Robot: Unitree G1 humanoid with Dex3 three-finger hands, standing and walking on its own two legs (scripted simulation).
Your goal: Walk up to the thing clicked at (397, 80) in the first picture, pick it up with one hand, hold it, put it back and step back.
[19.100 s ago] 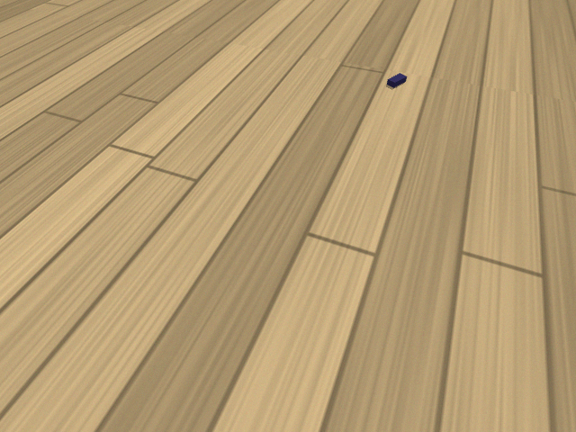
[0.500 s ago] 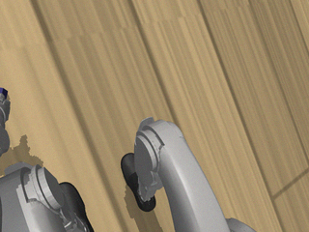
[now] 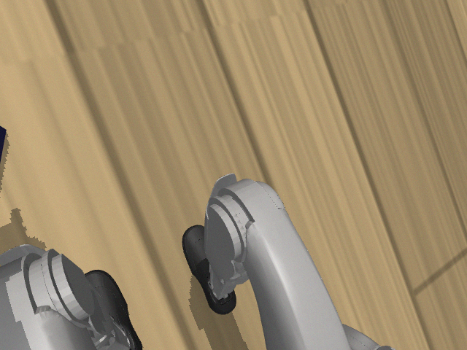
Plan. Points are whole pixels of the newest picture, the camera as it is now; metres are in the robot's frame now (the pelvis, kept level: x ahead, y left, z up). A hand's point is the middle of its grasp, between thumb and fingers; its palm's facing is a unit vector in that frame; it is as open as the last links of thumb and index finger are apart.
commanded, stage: rest palm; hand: left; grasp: from above
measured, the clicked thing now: out of the picture +0.47 +0.29 -0.30
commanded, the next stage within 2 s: close in 1.16 s
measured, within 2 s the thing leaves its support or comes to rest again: neither
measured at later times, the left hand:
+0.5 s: hand out of the picture +0.45 +0.26 -0.24, palm faces -0.08 -0.46 -0.88, open 14.4 cm
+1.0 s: hand out of the picture +0.47 +0.27 -0.26, palm faces -0.07 -0.48 -0.88, open 14.2 cm
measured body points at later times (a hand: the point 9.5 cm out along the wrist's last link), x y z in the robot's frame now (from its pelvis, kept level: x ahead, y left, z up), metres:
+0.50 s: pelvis +0.00 +0.00 +0.00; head +0.31 +0.07 +0.32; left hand +0.46 +0.28 -0.19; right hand +0.01 -0.25 -0.06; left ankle +0.08 +0.13 -0.28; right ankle +0.12 -0.09 -0.28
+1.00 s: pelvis +0.01 +0.01 -0.01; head +0.32 +0.08 +0.31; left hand +0.47 +0.29 -0.21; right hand +0.01 -0.24 -0.07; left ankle +0.08 +0.13 -0.28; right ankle +0.12 -0.09 -0.28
